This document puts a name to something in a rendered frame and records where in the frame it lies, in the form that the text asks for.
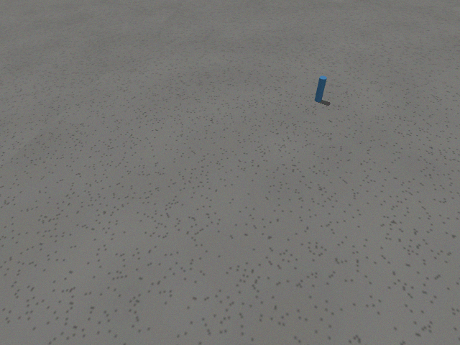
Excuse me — can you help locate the can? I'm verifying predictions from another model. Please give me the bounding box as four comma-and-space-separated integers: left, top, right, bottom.
315, 75, 327, 102

